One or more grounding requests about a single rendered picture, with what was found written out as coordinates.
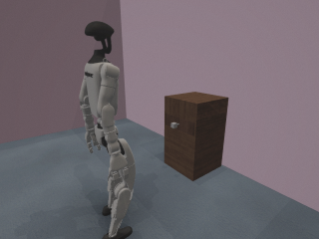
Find drawer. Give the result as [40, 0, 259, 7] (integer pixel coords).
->
[165, 114, 195, 136]

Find right robot forearm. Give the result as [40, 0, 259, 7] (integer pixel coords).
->
[100, 105, 121, 155]

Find robot right thigh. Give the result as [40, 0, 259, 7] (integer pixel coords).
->
[106, 138, 136, 198]

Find left robot upper arm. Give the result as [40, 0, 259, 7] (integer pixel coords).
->
[79, 63, 90, 106]

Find left robot forearm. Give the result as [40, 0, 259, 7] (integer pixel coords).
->
[80, 101, 95, 131]

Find handle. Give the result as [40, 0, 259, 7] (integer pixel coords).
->
[170, 122, 179, 128]

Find left robot hand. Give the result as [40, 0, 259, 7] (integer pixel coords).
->
[85, 130, 101, 153]

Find right robot upper arm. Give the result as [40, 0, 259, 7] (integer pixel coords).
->
[97, 63, 120, 116]

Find right robot hand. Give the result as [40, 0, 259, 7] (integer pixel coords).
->
[110, 153, 129, 184]

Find robot right foot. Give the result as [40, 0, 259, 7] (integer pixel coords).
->
[102, 226, 133, 239]

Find cabinet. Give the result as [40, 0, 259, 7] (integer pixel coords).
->
[163, 92, 229, 181]

